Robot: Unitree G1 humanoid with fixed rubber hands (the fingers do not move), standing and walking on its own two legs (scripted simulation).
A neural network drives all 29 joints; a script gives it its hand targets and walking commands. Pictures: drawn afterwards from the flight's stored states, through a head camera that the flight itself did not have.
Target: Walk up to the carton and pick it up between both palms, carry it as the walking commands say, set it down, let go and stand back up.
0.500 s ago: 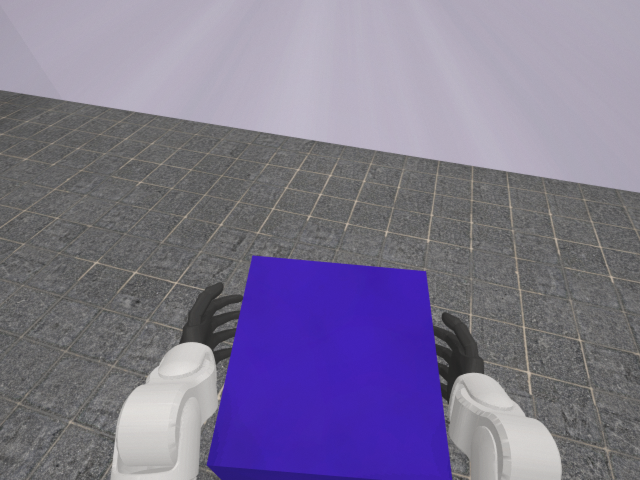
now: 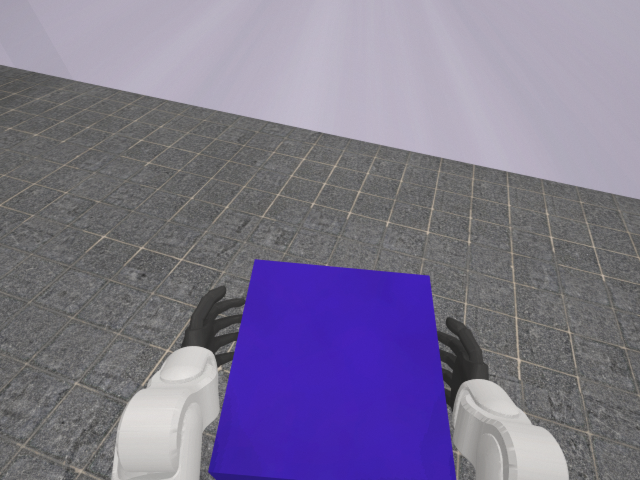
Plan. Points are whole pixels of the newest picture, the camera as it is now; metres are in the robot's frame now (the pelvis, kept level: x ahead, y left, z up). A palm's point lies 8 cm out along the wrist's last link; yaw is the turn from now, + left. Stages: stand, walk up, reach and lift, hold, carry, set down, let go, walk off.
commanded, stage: carry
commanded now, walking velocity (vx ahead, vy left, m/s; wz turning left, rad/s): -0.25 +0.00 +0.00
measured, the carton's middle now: (328, 396) +0.25 +0.00 +0.02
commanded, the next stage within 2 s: none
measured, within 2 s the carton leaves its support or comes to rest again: neither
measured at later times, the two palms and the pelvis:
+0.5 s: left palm (197, 474) +0.13 +0.11 +0.10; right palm out of the picture +0.11 -0.17 +0.08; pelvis -0.12 -0.02 +0.02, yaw +0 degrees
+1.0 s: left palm out of the picture -0.03 +0.18 +0.12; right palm out of the picture -0.03 -0.11 +0.11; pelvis -0.27 +0.01 +0.02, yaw +1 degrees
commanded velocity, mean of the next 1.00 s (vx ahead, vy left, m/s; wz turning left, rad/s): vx -0.25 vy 0.00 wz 0.00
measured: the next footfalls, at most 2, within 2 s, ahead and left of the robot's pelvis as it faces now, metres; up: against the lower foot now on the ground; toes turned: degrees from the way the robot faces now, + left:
left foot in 0.02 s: +0.05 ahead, +0.14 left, +0.00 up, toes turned +8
right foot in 0.36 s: -0.08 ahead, -0.11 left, +0.00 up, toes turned -7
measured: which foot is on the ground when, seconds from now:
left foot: up 0.00-0.00, down 0.02-0.36, up 0.38-0.74, down 0.76-1.00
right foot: down 0.00-0.06, up 0.08-0.34, down 0.36-0.76, up 0.78-1.00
